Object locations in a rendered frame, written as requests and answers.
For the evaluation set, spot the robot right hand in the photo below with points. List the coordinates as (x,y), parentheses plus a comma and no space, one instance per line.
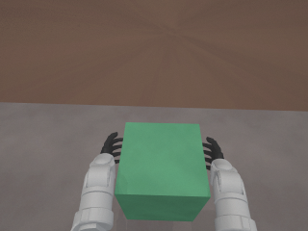
(215,152)

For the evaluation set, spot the robot left hand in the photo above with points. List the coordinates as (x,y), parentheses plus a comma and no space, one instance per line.
(109,146)

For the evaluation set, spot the carton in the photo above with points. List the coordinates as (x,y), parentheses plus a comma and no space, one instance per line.
(162,173)

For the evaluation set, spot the left robot forearm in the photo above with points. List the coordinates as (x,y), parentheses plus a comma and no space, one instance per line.
(95,210)

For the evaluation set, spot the right robot forearm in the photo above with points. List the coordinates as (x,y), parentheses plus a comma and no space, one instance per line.
(232,212)

